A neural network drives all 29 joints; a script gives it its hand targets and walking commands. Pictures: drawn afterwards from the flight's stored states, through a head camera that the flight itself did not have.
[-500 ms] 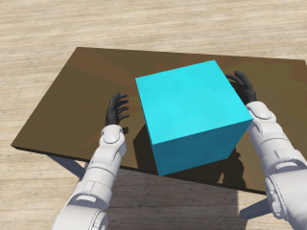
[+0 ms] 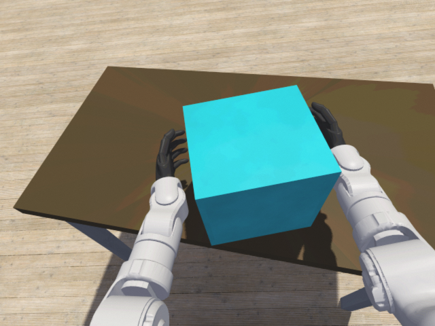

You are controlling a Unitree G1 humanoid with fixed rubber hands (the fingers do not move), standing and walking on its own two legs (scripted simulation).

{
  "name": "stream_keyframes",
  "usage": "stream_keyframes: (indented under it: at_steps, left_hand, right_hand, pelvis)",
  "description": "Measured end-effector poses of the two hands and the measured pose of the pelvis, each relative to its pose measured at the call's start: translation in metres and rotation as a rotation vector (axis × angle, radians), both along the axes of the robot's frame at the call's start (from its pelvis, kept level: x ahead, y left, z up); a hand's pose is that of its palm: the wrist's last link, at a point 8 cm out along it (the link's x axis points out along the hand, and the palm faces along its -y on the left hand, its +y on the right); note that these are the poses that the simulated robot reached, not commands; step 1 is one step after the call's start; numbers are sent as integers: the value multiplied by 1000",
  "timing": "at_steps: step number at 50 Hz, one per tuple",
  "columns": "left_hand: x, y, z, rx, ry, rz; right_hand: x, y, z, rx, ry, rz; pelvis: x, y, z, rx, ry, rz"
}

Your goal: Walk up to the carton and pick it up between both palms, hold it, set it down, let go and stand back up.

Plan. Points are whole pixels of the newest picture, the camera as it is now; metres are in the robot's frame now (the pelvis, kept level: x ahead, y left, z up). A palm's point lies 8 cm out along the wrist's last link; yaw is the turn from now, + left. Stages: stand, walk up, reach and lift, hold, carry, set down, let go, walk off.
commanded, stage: reach and lift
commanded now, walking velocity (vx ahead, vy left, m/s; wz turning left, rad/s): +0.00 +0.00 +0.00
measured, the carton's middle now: (251, 170) +0.42 +0.01 +0.02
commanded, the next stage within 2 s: none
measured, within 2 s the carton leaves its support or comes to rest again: leaves its support in 1.68 s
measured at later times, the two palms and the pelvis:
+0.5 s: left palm (169, 174) +0.38 +0.16 +0.05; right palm (328, 144) +0.47 -0.13 +0.05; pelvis +0.01 -0.01 +0.00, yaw +0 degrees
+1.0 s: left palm (169, 175) +0.38 +0.16 +0.05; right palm (327, 144) +0.47 -0.13 +0.05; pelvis +0.01 -0.01 +0.00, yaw +0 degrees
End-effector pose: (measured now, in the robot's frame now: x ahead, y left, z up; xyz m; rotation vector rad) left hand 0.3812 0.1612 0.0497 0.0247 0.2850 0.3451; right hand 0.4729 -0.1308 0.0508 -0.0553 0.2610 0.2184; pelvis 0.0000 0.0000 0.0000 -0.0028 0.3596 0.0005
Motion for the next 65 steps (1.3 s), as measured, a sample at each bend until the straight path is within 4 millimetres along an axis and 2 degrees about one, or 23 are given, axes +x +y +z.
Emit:
stream_keyframes:
  at_steps: [23, 65]
  left_hand:
    - [-2, -3, -2, -30, -9, 59]
    - [-3, -2, -4, -73, -23, 73]
  right_hand:
    - [1, 3, -4, -4, -52, 5]
    - [1, 4, -5, -5, -55, -2]
  pelvis:
    - [6, -12, 3, 14, 21, 2]
    - [7, -13, 3, 15, 25, 2]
